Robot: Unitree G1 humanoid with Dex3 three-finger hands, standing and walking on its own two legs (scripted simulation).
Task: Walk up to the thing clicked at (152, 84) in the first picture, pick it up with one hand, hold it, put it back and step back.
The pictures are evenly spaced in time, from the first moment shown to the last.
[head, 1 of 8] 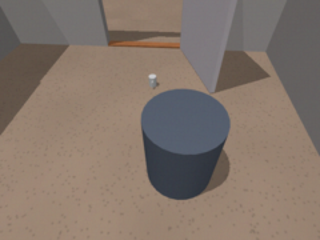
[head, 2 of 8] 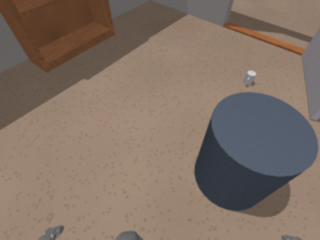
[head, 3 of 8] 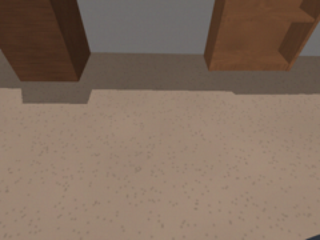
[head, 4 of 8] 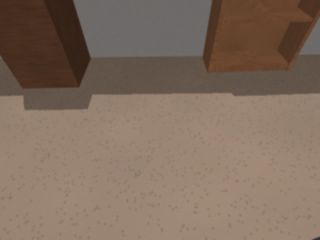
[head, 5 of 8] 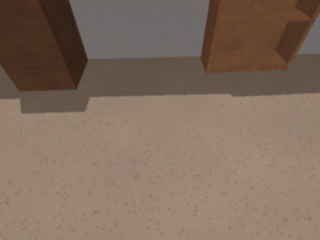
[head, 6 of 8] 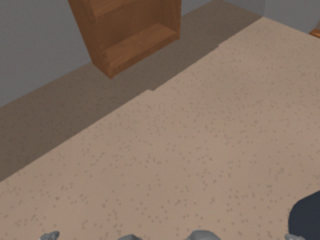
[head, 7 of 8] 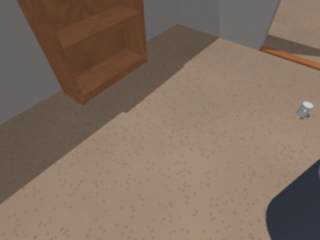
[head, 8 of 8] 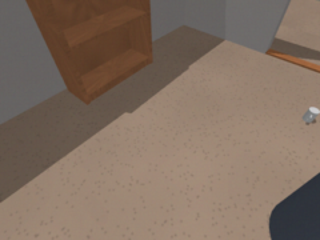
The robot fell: no
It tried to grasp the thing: no
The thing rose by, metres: 0.00
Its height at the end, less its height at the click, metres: +0.00
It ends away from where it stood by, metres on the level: 0.00
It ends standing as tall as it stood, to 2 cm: yes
